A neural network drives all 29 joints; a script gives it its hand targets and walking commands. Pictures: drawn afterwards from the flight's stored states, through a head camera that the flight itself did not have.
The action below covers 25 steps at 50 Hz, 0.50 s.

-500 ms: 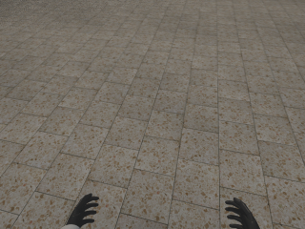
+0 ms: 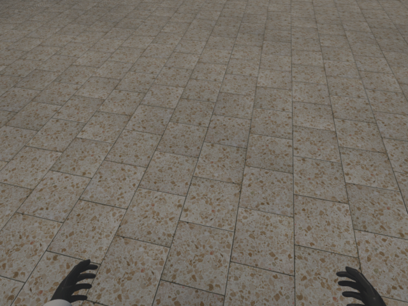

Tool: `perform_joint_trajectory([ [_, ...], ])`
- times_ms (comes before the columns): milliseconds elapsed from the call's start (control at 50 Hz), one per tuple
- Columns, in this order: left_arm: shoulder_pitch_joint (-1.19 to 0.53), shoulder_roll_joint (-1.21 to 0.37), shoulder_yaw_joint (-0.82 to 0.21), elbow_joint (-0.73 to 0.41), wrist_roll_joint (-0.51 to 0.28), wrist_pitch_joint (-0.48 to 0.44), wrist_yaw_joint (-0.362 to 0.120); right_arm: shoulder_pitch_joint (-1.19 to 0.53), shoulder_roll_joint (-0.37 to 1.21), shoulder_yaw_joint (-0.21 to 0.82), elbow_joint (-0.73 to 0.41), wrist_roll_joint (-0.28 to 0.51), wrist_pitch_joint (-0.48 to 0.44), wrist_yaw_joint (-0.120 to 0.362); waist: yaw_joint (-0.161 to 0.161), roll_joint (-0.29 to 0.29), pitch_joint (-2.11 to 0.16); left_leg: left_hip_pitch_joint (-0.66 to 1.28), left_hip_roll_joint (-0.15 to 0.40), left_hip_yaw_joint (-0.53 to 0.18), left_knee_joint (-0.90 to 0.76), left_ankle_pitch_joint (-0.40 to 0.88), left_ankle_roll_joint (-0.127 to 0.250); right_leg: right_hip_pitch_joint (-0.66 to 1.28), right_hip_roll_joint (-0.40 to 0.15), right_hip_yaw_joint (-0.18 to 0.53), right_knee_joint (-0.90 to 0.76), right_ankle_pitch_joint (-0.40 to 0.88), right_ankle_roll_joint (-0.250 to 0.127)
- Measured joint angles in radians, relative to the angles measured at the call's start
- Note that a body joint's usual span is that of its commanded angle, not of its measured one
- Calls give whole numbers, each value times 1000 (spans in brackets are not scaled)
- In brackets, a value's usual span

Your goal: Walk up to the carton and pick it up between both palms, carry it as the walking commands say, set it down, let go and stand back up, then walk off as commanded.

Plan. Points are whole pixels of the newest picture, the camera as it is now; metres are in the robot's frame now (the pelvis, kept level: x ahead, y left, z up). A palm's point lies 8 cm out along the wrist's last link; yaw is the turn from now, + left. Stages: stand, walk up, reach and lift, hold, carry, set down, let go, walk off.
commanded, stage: stand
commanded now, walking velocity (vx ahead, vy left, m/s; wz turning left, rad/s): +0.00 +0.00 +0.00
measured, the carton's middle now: out of the picture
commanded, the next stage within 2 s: walk up in 1.02 s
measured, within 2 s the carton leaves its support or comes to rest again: neither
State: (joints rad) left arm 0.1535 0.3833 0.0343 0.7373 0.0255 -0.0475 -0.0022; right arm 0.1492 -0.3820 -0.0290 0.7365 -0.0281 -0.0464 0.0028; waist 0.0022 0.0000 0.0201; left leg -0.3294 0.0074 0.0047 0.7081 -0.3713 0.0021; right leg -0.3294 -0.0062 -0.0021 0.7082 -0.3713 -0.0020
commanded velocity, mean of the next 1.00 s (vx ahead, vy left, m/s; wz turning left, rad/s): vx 0.00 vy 0.00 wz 0.00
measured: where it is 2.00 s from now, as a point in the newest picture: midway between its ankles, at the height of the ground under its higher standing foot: outside the picture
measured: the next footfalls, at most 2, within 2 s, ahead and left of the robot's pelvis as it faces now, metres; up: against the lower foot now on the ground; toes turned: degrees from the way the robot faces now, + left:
right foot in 1.50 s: +0.04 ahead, -0.23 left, +0.00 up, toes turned -24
left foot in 1.70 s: +0.10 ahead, -0.02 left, +0.00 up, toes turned -32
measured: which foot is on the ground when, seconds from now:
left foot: down 0.00-1.00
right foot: down 0.00-1.00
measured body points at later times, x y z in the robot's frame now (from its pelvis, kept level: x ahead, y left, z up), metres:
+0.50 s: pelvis +0.00 +0.00 +0.02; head +0.00 +0.00 +0.47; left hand +0.14 +0.31 -0.08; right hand +0.14 -0.31 -0.08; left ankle +0.00 +0.12 -0.72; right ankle +0.00 -0.12 -0.72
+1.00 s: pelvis +0.00 +0.00 +0.03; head +0.00 +0.00 +0.48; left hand +0.11 +0.31 -0.08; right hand +0.11 -0.32 -0.09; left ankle +0.00 +0.12 -0.72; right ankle +0.00 -0.12 -0.72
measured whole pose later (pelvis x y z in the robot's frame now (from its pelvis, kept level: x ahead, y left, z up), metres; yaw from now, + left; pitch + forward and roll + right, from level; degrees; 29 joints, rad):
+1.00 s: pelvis +0.00 +0.00 +0.03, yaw +0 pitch -2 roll +0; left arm 0.08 0.39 0.00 1.04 0.01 -0.03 0.00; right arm 0.09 -0.39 0.00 1.04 -0.01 -0.03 0.00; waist 0.00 0.00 0.04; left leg -0.14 0.01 0.01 0.37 -0.19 0.00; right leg -0.14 0.00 0.00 0.37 -0.19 0.00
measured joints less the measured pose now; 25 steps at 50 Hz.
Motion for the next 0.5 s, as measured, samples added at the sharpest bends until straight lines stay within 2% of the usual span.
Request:
perform_joint_trajectory([
  [500,-51,6,-29,177,-11,12,-3,-46,-6,25,170,13,11,2,0,0,19,129,0,2,-212,109,-4,128,1,0,-210,108,2],
])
